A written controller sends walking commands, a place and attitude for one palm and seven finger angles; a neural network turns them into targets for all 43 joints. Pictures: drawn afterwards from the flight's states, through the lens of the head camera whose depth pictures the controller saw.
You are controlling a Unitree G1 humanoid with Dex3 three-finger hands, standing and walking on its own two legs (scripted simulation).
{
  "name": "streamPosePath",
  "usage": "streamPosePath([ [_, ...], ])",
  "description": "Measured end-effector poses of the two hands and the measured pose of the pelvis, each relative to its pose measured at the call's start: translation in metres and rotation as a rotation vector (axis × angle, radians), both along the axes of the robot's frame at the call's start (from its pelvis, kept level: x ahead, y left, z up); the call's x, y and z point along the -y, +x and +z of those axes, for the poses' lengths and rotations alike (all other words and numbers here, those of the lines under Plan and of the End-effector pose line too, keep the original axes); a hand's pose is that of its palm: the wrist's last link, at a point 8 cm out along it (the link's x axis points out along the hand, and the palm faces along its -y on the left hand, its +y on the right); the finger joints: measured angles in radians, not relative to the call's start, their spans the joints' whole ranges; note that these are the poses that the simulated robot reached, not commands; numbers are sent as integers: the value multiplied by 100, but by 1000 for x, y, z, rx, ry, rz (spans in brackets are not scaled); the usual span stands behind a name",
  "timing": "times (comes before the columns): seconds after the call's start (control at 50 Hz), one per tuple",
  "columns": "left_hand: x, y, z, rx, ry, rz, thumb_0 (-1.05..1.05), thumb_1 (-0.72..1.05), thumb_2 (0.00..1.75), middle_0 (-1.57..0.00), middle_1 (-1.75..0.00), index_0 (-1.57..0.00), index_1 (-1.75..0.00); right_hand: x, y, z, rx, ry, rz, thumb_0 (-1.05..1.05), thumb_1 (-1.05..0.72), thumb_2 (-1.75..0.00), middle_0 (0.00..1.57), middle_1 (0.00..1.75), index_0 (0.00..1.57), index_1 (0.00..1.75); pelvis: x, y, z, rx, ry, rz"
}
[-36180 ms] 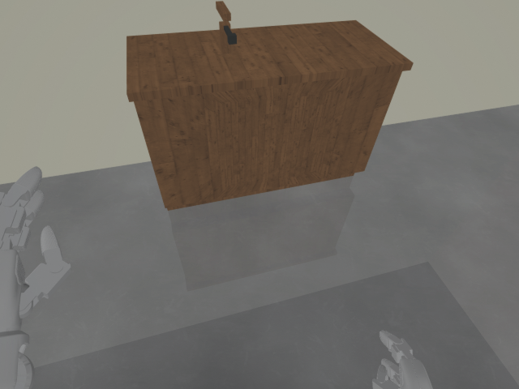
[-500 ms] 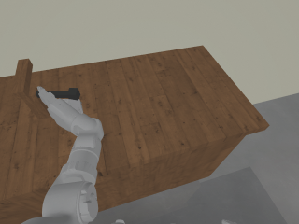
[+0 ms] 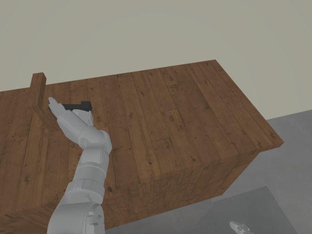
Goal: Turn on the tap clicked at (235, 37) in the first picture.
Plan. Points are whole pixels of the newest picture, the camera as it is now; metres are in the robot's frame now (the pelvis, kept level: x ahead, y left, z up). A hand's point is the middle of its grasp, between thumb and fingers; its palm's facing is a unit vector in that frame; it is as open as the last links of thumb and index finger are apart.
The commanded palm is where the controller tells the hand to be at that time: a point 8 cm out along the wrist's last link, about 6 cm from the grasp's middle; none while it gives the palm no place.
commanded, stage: lift the hand up off the lever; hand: left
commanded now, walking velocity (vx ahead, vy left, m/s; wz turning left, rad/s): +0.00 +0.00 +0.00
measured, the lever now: (85, 107) +0.45 +0.22 +0.06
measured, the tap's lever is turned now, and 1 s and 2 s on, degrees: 75 75 75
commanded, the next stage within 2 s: draw the hand back beside the body in 1.82 s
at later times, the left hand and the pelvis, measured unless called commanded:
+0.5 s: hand (87, 112) +0.41 +0.20 +0.09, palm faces +0.80 -0.59 -0.10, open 7.8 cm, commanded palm +0.35 +0.20 +0.10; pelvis +0.01 +0.00 +0.01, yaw +0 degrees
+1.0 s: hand (82, 107) +0.39 +0.20 +0.12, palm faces +0.80 -0.59 -0.08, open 7.8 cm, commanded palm +0.34 +0.21 +0.12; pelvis +0.00 -0.01 +0.01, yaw +0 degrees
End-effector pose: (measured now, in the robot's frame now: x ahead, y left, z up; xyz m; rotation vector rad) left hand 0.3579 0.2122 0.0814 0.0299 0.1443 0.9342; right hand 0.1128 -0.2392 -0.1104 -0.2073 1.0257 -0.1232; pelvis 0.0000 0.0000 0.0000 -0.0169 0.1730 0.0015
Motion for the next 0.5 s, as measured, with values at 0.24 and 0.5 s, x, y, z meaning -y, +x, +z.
streamPosePath([
  [0.24,5,1,7,0,9,-9,2,90,90,-14,-15,-15,-15,-9,21,2,23,10,30,1,-91,-90,20,30,20,30,0,2,1,8,1,5],
  [0.5,1,-7,17,-2,12,9,2,90,90,-16,-15,-15,-15,-5,20,5,22,15,9,1,-91,-90,20,30,20,30,2,7,5,34,4,-1],
])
